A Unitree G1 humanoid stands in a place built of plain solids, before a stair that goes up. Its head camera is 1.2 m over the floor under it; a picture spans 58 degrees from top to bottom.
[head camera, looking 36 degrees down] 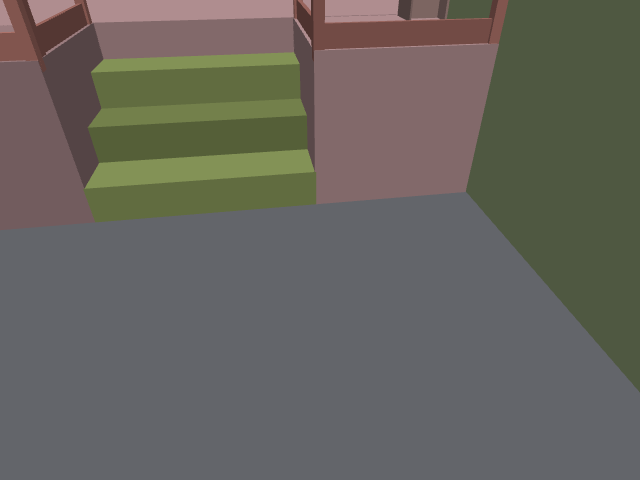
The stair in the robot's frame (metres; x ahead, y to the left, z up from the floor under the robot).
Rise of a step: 0.19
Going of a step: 0.28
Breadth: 1.12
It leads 9 degrees to the left of straight ahead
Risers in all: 4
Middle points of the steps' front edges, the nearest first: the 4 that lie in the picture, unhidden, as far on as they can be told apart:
1.89 0.57 0.19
2.16 0.61 0.38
2.44 0.66 0.58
2.72 0.70 0.77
